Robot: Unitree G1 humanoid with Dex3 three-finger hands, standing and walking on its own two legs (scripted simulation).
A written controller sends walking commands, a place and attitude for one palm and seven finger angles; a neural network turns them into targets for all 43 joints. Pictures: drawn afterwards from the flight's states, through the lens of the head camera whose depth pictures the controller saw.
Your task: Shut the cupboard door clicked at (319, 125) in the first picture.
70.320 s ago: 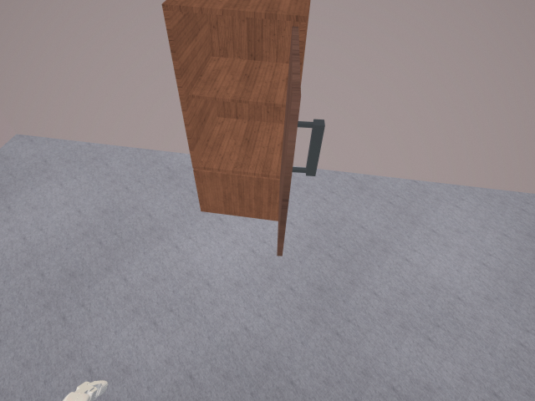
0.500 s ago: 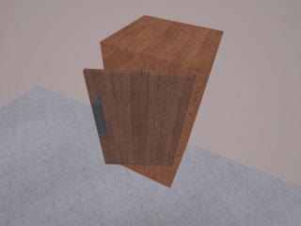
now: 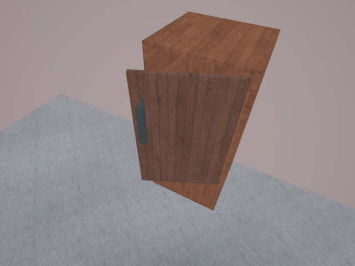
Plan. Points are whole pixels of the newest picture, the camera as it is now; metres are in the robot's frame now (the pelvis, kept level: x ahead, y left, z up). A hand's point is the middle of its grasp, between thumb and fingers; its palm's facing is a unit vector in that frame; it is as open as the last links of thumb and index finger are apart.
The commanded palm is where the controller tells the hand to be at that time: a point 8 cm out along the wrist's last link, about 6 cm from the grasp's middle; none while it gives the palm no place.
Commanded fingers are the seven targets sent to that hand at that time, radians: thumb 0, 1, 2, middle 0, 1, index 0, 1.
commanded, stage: come to a stop and stand still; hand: left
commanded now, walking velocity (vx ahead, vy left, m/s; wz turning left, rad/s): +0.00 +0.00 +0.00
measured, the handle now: (142, 121) +0.57 +0.16 -0.02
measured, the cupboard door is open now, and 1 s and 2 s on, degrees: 24 24 24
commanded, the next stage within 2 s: look again from close up in 0.70 s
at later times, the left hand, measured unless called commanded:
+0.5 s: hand out of the picture +0.02 +0.24 -0.17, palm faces -0.04 -0.99 -0.15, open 7.3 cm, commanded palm none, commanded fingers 0.00 0.90 0.90 -0.20 -0.30 -0.20 -0.30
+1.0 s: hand out of the picture +0.08 +0.18 -0.16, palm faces -0.03 -0.99 -0.14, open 7.2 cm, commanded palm none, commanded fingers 0.00 0.90 0.90 -0.20 -0.30 -0.20 -0.30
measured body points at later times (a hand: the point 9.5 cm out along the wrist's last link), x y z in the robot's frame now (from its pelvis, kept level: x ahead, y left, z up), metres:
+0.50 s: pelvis -0.04 +0.06 +0.02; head -0.03 +0.10 +0.46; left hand +0.02 +0.29 -0.15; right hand -0.10 -0.14 -0.13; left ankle -0.05 +0.09 -0.73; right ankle -0.08 -0.09 -0.68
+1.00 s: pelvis -0.02 +0.02 +0.01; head +0.00 +0.04 +0.46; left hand +0.08 +0.23 -0.15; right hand -0.08 -0.18 -0.14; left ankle -0.05 +0.09 -0.73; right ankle -0.03 -0.11 -0.73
